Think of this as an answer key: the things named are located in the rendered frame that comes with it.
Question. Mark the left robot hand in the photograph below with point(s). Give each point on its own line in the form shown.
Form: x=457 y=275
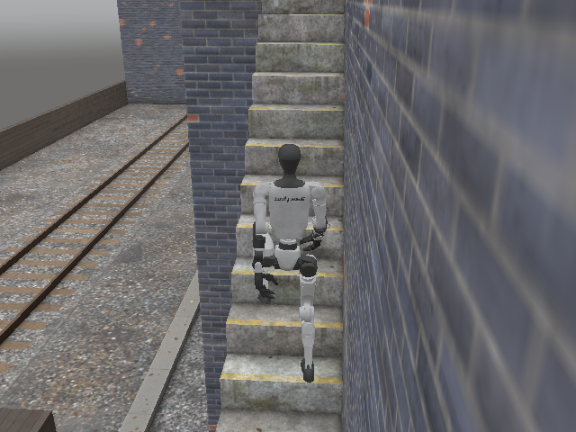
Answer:
x=262 y=288

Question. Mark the left robot upper arm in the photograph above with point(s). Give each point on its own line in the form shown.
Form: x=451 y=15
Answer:
x=259 y=194

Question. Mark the right robot hand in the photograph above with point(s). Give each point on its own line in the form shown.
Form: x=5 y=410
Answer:
x=316 y=243

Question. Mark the right robot upper arm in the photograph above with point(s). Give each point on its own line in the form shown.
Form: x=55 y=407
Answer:
x=319 y=204

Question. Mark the robot right forearm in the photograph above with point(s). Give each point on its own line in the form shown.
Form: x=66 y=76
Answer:
x=318 y=233

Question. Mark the robot left forearm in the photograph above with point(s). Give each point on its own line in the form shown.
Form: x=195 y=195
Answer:
x=258 y=251

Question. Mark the robot left shin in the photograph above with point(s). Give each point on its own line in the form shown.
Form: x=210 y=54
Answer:
x=265 y=282

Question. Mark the robot torso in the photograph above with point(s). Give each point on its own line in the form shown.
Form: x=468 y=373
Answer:
x=289 y=213

